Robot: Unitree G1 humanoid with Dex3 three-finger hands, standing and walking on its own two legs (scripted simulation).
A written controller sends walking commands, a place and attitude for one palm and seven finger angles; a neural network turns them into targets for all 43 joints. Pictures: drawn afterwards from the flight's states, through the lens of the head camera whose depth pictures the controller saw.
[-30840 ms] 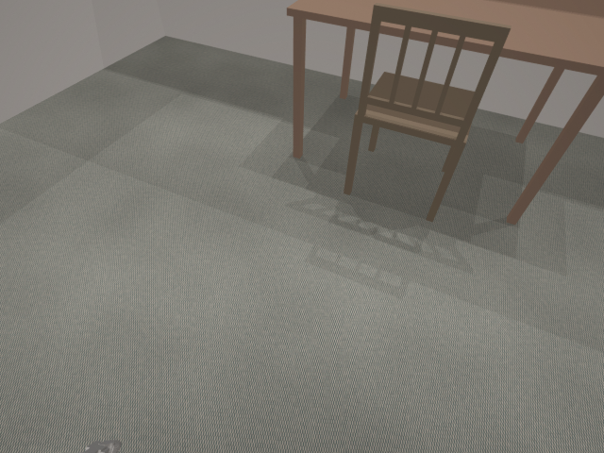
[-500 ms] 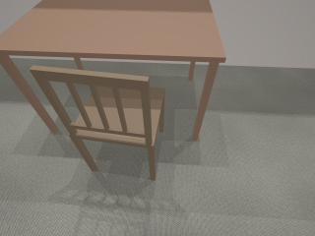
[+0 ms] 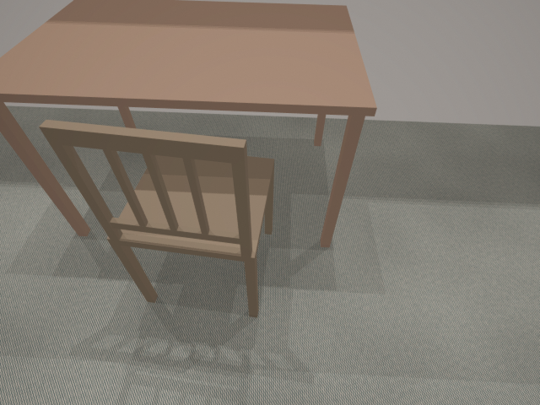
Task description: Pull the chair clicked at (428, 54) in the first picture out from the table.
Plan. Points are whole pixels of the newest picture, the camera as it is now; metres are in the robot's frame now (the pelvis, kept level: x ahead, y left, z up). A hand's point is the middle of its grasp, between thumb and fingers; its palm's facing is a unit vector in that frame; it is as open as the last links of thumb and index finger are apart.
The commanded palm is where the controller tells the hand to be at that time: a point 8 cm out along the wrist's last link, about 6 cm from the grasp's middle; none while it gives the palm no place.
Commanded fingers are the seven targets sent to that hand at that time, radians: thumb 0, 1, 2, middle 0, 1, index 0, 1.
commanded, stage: look to check the result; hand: left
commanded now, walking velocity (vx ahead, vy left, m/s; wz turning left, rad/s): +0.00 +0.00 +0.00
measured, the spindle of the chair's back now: (162, 194) +0.58 +0.29 -0.11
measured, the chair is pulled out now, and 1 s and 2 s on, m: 0.17 0.17 0.17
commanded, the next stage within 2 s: take the last steps up to it in 0.68 s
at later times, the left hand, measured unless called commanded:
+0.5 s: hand out of the picture +0.01 +0.17 -0.18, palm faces +0.01 -0.98 -0.19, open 7.3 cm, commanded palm none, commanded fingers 0.00 0.90 0.90 -0.20 -0.30 -0.20 -0.30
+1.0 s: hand out of the picture +0.02 +0.17 -0.18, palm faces +0.00 -0.98 -0.18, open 7.4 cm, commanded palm none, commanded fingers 0.00 0.90 0.90 -0.20 -0.30 -0.20 -0.30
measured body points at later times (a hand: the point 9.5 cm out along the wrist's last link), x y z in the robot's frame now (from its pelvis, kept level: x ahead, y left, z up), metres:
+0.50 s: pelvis +0.01 +0.00 +0.00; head +0.02 +0.00 +0.45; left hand +0.01 +0.22 -0.16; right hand +0.01 -0.22 -0.16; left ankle +0.00 +0.11 -0.75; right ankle +0.00 -0.11 -0.75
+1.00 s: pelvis +0.02 +0.00 +0.00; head +0.02 +0.00 +0.45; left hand +0.02 +0.22 -0.16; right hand +0.00 -0.22 -0.16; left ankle +0.00 +0.11 -0.75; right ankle +0.00 -0.10 -0.75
